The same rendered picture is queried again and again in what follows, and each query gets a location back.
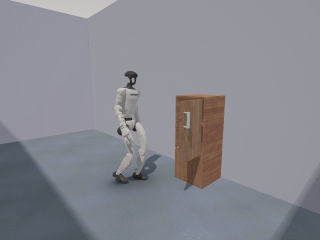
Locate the left robot upper arm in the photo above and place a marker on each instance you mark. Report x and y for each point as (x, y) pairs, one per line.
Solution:
(139, 93)

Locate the cupboard door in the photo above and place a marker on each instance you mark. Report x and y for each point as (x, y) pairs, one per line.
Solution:
(190, 138)

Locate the robot right forearm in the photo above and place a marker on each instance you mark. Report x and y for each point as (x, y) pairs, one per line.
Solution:
(120, 117)

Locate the robot right hand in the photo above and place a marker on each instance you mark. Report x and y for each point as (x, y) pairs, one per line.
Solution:
(126, 132)

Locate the right robot upper arm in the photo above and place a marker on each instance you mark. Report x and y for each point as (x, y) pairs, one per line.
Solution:
(119, 97)

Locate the robot left thigh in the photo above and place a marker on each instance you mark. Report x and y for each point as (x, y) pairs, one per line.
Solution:
(142, 138)

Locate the robot left forearm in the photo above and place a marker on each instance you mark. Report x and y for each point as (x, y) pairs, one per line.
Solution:
(137, 117)

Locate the handle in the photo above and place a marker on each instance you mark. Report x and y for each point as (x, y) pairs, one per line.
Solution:
(188, 120)

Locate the robot right foot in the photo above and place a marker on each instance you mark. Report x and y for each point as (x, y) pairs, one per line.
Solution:
(120, 177)

